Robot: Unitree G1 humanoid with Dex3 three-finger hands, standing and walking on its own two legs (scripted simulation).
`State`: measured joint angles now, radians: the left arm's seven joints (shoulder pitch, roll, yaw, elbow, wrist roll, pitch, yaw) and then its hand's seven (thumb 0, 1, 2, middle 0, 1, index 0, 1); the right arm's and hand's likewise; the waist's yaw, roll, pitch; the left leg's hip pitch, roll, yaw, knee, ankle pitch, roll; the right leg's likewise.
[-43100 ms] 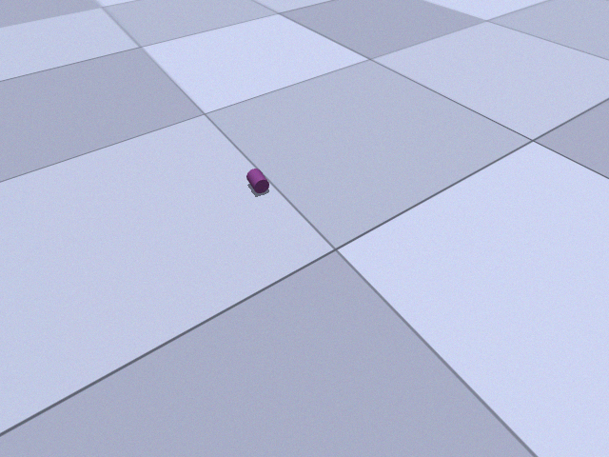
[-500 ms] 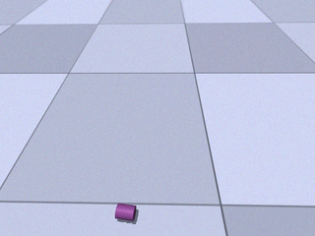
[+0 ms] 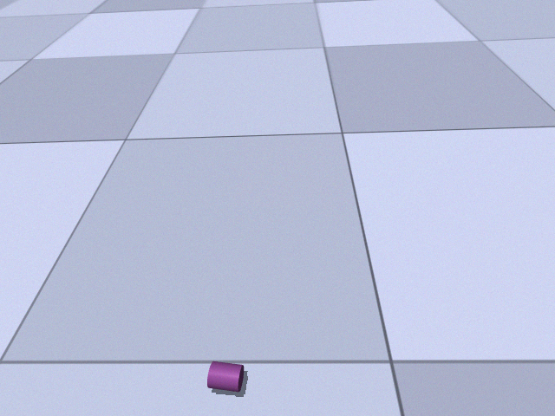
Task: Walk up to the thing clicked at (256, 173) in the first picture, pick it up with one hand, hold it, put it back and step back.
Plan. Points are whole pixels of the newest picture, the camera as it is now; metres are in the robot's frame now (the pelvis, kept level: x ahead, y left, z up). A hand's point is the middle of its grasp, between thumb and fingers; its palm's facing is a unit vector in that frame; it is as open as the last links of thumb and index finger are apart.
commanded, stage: stand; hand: left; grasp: from above
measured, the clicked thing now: (226, 376) +0.42 +0.25 -0.74
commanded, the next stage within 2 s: step back in 1.56 s
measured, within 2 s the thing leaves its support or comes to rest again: neither
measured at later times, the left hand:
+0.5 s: hand out of the picture +0.08 +0.23 -0.16, palm faces +0.01 -0.95 -0.32, open 7.4 cm
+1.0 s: hand out of the picture +0.09 +0.24 -0.15, palm faces +0.00 -0.94 -0.33, open 7.4 cm
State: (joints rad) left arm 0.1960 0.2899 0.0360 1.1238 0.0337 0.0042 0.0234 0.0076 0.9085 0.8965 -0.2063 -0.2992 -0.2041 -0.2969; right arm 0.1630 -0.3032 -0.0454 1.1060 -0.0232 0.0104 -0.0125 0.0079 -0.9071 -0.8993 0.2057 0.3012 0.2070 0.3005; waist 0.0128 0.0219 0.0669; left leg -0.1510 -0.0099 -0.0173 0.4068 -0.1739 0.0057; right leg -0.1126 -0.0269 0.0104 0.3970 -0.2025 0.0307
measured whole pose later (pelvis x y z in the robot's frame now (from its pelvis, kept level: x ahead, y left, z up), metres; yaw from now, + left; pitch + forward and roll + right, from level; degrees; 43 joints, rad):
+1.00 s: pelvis +0.02 -0.01 +0.00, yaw -1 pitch -4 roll +0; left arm 0.11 0.32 0.03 1.15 0.02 0.00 0.01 0.01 0.91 0.90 -0.21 -0.30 -0.20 -0.30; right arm 0.11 -0.33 -0.02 1.15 -0.01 -0.01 -0.01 0.01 -0.91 -0.90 0.21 0.30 0.21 0.30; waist 0.00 0.01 0.07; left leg -0.10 0.01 -0.01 0.34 -0.17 -0.01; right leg -0.07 -0.01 0.02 0.33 -0.19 0.02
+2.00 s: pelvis -0.05 +0.03 -0.01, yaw -1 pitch -2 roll -2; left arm 0.02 0.42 0.06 0.90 0.00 0.06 0.03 0.01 0.91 0.90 -0.20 -0.30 -0.20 -0.30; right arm 0.14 -0.36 -0.06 0.94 -0.03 0.04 0.01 0.01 -0.91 -0.90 0.21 0.30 0.21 0.30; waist -0.03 -0.05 0.21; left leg -0.31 -0.03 -0.01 0.61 -0.27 0.06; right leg -0.46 0.12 0.17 1.08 -0.52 -0.03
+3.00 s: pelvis -0.34 +0.01 -0.01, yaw -3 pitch -2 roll -1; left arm 0.15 0.39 0.09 0.80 0.01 0.07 0.01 0.01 0.91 0.90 -0.21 -0.30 -0.21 -0.30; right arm 0.14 -0.37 -0.04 0.83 -0.03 0.02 -0.02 0.01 -0.90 -0.90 0.21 0.30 0.21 0.30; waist 0.01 -0.03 0.16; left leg -0.33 0.02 -0.02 0.60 -0.23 0.01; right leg -0.39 0.09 0.14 1.09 -0.51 0.02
